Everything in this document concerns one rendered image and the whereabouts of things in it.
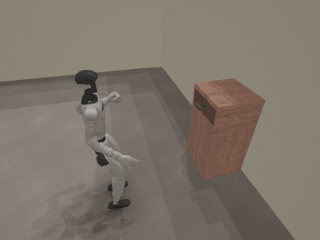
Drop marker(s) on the cabinet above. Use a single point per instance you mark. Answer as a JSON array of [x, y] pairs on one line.
[[220, 149]]

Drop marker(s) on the robot right forearm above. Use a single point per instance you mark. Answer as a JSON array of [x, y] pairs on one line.
[[105, 150]]

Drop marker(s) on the robot right upper arm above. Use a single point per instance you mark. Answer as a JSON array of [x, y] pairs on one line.
[[90, 117]]

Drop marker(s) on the robot left forearm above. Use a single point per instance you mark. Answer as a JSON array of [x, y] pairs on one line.
[[105, 101]]

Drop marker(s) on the left robot hand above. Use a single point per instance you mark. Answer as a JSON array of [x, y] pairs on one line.
[[114, 97]]

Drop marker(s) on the right robot hand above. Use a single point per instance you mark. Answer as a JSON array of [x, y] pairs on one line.
[[125, 161]]

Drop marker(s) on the robot left thigh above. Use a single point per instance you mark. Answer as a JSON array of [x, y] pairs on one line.
[[113, 143]]

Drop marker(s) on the robot left upper arm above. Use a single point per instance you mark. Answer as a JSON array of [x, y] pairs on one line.
[[78, 107]]

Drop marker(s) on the drawer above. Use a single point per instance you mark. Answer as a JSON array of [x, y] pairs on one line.
[[209, 112]]

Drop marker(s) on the handle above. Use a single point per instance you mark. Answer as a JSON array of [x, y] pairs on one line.
[[198, 106]]

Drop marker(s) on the robot head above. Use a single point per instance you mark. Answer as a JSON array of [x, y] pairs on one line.
[[88, 77]]

